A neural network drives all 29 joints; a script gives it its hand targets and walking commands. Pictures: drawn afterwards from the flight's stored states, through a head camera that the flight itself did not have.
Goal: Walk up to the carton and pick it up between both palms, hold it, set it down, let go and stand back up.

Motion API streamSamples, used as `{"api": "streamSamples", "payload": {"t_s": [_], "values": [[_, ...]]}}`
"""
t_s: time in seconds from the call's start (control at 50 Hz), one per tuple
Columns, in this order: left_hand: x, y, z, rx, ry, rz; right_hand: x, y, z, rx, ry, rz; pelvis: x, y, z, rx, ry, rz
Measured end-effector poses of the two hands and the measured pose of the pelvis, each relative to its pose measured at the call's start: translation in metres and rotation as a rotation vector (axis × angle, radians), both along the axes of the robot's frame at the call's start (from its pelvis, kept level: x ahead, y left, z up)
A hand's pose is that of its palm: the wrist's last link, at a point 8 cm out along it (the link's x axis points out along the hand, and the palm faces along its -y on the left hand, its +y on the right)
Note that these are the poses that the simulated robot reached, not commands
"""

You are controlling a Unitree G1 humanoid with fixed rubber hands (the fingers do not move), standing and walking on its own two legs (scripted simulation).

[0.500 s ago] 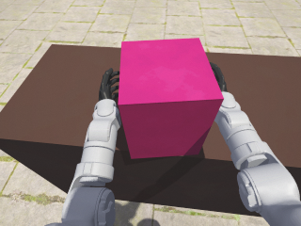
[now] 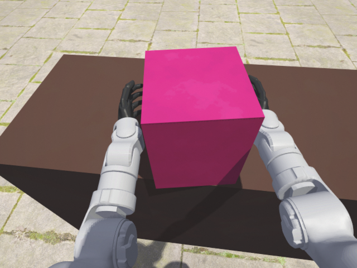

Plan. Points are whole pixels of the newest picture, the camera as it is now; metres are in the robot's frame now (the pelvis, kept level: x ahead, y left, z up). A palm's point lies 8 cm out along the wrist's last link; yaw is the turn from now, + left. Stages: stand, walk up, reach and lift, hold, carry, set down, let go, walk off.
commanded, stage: reach and lift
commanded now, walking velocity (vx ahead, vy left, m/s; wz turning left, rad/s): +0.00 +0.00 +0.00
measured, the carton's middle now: (193, 121) +0.41 +0.02 +0.08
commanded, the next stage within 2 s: none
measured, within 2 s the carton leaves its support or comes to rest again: leaves its support in 1.26 s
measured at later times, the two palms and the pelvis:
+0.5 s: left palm (128, 117) +0.38 +0.17 +0.12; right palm (259, 111) +0.42 -0.12 +0.12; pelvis +0.01 +0.00 +0.00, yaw +1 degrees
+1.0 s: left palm (125, 120) +0.37 +0.17 +0.12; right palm (259, 116) +0.41 -0.12 +0.11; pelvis +0.01 +0.01 +0.00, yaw +2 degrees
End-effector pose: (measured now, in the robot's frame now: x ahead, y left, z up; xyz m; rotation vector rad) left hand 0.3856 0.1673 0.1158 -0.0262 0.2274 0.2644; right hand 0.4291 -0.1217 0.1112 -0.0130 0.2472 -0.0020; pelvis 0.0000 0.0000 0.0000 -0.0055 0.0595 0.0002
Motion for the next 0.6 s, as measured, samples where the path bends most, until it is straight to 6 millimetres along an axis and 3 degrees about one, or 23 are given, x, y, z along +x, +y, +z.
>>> {"api": "streamSamples", "payload": {"t_s": [0.4, 0.6], "values": [[0.002, 0.0, 0.001, 0.007, -0.022, -0.006, -0.002, 0.0, 0.001, -0.001, -0.008, 0.003, 0.002, 0.004, 0.002, 0.001, -0.015, 0.005], [-0.007, 0.0, 0.003, 0.039, -0.027, -0.026, -0.013, -0.001, 0.006, -0.032, -0.08, 0.021, 0.014, 0.005, 0.004, 0.004, -0.068, 0.013]]}}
